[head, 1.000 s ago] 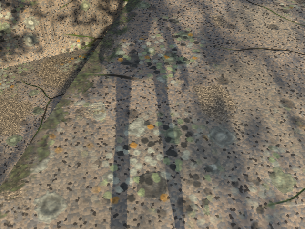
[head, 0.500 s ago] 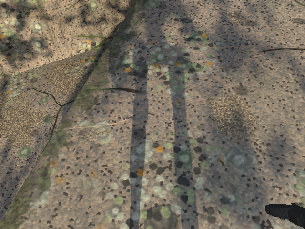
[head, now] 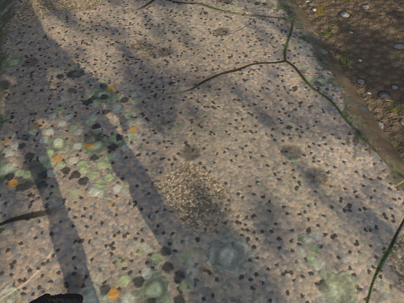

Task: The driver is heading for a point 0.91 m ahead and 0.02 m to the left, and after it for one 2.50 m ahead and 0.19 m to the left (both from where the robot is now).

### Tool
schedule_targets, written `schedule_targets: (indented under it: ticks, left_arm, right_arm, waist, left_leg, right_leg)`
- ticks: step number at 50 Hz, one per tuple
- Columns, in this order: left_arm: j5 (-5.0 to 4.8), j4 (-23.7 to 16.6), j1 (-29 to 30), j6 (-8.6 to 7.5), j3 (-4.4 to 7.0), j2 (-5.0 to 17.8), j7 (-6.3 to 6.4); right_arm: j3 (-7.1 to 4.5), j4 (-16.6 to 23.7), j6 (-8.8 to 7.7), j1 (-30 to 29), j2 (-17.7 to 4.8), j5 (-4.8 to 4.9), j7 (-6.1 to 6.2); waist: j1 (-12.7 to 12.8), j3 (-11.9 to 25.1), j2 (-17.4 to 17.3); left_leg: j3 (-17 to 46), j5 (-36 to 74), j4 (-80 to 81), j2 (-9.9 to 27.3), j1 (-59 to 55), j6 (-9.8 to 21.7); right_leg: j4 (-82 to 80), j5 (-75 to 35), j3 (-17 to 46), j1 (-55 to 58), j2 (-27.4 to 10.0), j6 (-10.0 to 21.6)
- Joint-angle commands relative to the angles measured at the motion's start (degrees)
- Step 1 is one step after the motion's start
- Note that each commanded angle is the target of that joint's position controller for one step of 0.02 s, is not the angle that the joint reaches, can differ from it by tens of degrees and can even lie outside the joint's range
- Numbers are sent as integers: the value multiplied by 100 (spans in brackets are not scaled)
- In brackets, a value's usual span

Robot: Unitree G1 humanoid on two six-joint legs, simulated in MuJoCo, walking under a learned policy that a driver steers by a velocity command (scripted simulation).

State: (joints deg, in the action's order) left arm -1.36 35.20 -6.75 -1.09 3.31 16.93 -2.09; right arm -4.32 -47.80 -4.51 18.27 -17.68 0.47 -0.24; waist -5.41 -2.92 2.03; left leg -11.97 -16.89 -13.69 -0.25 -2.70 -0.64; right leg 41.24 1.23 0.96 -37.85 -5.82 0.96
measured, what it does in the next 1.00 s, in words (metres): walks ahead: right foot, then left foot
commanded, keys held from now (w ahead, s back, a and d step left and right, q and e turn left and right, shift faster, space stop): w+e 0.04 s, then e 0.04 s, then no key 0.24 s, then q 0.34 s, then w+q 0.24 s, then w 0.10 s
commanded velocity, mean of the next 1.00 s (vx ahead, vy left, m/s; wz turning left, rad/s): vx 0.22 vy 0.00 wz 0.08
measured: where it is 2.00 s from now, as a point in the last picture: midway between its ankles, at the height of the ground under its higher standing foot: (171, 218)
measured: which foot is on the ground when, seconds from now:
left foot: down 0.00-0.10, up 0.12-0.56, down 0.58-0.94, up 0.96-1.00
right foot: up 0.00-0.08, down 0.10-0.60, up 0.62-0.92, down 0.94-1.00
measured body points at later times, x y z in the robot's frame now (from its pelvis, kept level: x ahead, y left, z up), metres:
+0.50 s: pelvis +0.21 -0.04 +0.00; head +0.23 -0.05 +0.45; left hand +0.38 +0.20 -0.10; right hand +0.31 -0.32 -0.12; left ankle +0.30 +0.10 -0.71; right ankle +0.20 -0.12 -0.74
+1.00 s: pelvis +0.31 -0.05 +0.00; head +0.32 -0.06 +0.45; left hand +0.41 +0.25 -0.09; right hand +0.46 -0.31 -0.11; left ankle +0.27 +0.08 -0.72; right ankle +0.32 -0.16 -0.74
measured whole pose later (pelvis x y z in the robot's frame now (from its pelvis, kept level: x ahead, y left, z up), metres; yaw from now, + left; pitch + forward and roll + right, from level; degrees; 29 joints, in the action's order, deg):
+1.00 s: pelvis +0.31 -0.05 +0.00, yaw +10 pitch +2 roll -1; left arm 0.4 44.2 -9.9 -4.8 3.8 16.3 -0.6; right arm -3.9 -40.1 0.3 15.5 -17.6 1.3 1.5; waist -0.5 1.9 -2.0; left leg 9.4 -25.0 -42.3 -3.4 21.1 1.6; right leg 27.5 14.3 1.2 -15.2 1.6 0.9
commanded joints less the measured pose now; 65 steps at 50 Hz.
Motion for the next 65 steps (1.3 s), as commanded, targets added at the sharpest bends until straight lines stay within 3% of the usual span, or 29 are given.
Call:
schedule_targets:
  ticks: [1,3,5,6,7,8,9,10,11,15,19,22,27,29,30,31,32,33,35,38,43,46,47,48,49,51,53,59,65]
  left_arm:
    - [-3,-598,526,-73,65,314,-104]
    - [59,-597,173,-38,200,563,-108]
    - [100,-198,-1455,-2,514,1115,8]
    - [124,-216,-1539,13,606,1800,129]
    - [136,-539,-1460,-55,505,1652,103]
    - [173,-505,-1277,-98,353,1190,51]
    - [117,-371,-1100,-134,290,992,42]
    - [70,-331,-822,-151,243,819,52]
    - [92,-339,-571,-155,200,732,73]
    - [210,-175,-192,-236,184,768,126]
    - [258,117,-35,-197,78,505,211]
    - [348,399,-157,-171,73,568,204]
    - [125,615,-191,59,193,850,326]
    - [71,699,-414,116,200,764,408]
    - [205,632,-568,72,184,616,431]
    - [290,469,-314,46,159,499,454]
    - [287,335,214,63,128,463,448]
    - [182,334,163,82,162,524,414]
    - [117,396,66,97,198,563,359]
    - [60,306,483,-21,164,415,265]
    - [15,386,336,-301,159,422,142]
    - [0,602,-215,-395,220,485,137]
    - [40,711,-642,-414,264,617,177]
    - [186,812,-1241,-419,316,948,236]
    - [329,925,-1372,-418,437,1424,165]
    - [134,843,-937,-491,255,738,175]
    - [103,890,-911,-485,200,624,198]
    - [59,1106,-1269,-415,178,735,231]
    - [-51,1354,-1625,-309,220,1011,199]
  right_arm:
    - [-266,315,19,-213,-1103,110,23]
    - [-321,337,113,-273,-1286,162,59]
    - [-227,413,156,-267,-1075,163,108]
    - [22,694,82,286,-327,-189,50]
    - [101,686,-45,305,-509,-130,-4]
    - [-41,715,-64,-301,-984,108,-35]
    - [15,781,-68,-514,-852,147,-16]
    - [27,714,-43,-581,-771,50,45]
    - [-3,683,28,-543,-820,7,79]
    - [44,503,278,-177,-545,-56,155]
    - [149,461,327,-498,-267,-49,119]
    - [116,536,351,-815,-400,9,77]
    - [-1,842,425,-1042,-585,-12,-1]
    - [-50,871,408,-885,-683,-38,-31]
    - [-168,897,401,-759,-1124,-67,8]
    - [-234,892,418,-567,-1318,-60,28]
    - [-169,822,393,-67,-1023,-107,32]
    - [-153,825,329,-98,-999,-127,46]
    - [-193,874,300,-412,-936,91,81]
    - [-188,970,428,-547,-883,89,188]
    - [-253,1108,443,-553,-1044,72,222]
    - [-167,1184,474,-639,-807,65,202]
    - [-80,1213,442,-651,-531,37,187]
    - [82,1319,395,-688,-3,13,163]
    - [49,1631,296,-810,-182,114,162]
    - [-101,1391,195,-660,-697,102,125]
    - [-85,1346,111,-759,-571,31,65]
    - [153,1691,8,-1682,14,30,-99]
    - [76,1861,-10,-1914,-257,120,-215]
  waist:
    - [147,-245,-480]
    - [466,78,-656]
    - [1342,982,-371]
    - [824,1614,1303]
    - [956,2973,1159]
    - [1172,2576,322]
    - [1000,1807,166]
    - [816,1305,-160]
    - [627,1093,-42]
    - [273,1002,87]
    - [386,986,276]
    - [566,797,285]
    - [598,432,327]
    - [532,478,30]
    - [715,707,-869]
    - [599,793,-1667]
    - [123,1061,-1757]
    - [190,1200,-1323]
    - [401,1103,-705]
    - [338,719,-1083]
    - [400,689,-1198]
    - [740,669,-1026]
    - [894,791,-836]
    - [1038,927,165]
    - [954,410,1132]
    - [787,-230,674]
    - [768,-218,514]
    - [1053,-116,470]
    - [913,-141,570]
  left_leg:
    - [385,2616,265,1660,13,842]
    - [151,4772,-731,1607,-205,700]
    - [-69,4897,-3228,1182,867,287]
    - [-8,-306,-5479,381,3401,-140]
    - [1282,-2215,-6814,-178,3970,-257]
    - [1678,-1720,-6864,204,4196,-187]
    - [1537,-1338,-6414,439,4307,-123]
    - [1488,-1040,-5954,631,4203,-145]
    - [1508,-852,-5673,738,3823,-160]
    - [1392,-230,-4862,613,2968,-361]
    - [1390,865,-3311,658,2535,-403]
    - [1412,1073,-2762,592,2360,-323]
    - [1165,129,-2236,373,2734,2]
    - [1341,1691,-1374,382,2186,267]
    - [2147,3611,-1370,930,1599,579]
    - [3461,4452,-1097,1687,971,1529]
    - [4176,4481,-749,2074,362,2067]
    - [4002,4195,-775,1995,237,2004]
    - [3543,2010,-649,1530,344,1544]
    - [3527,-593,-49,1098,963,1351]
    - [3539,-821,-94,888,1689,1295]
    - [3494,-1249,-510,579,2327,975]
    - [3285,-1460,-1052,386,2876,739]
    - [2488,-1592,-2636,-194,3779,354]
    - [2038,-1748,-3779,-375,4874,281]
    - [2251,-912,-4624,52,5355,239]
    - [2107,-207,-4565,227,5365,183]
    - [1205,1058,-2898,358,4221,-74]
    - [1055,1093,-1764,125,3162,276]
  right_leg:
    - [-441,249,-259,164,122,215]
    - [-560,852,-601,868,538,443]
    - [-1173,-180,-479,3408,887,812]
    - [-897,-1845,2022,5706,-801,1638]
    - [-1634,-1931,4172,6153,-1797,2481]
    - [-1703,-2450,3186,5716,-1556,2143]
    - [-1663,-2684,2325,4975,-1275,1873]
    - [-1757,-2603,1857,4225,-994,1627]
    - [-1933,-2644,1577,3582,-843,1536]
    - [-2348,-3175,862,2488,-606,1548]
    - [-2441,-2533,208,2480,-348,1270]
    - [-2524,-1810,241,2563,-527,1244]
    - [-1925,-1074,544,3106,-897,1163]
    - [-1330,-655,324,3063,-589,724]
    - [-414,-29,-220,2644,15,336]
    - [520,1669,-634,1480,924,-181]
    - [1629,3793,-41,649,1114,-294]
    - [2340,3809,357,409,946,-293]
    - [2056,3026,419,100,626,-287]
    - [724,2347,192,542,689,-345]
    - [-829,1790,90,1808,892,-287]
    - [-1844,973,-16,2988,789,-137]
    - [-1901,1151,301,3711,337,13]
    - [-2481,2448,1777,4401,-788,451]
    - [-3133,3935,3684,4117,-1689,1191]
    - [-3148,3825,3111,3909,-1356,1220]
    - [-3161,2634,2296,3966,-1019,1012]
    - [-3297,414,779,3376,-504,928]
    - [-2984,-615,679,3600,-906,809]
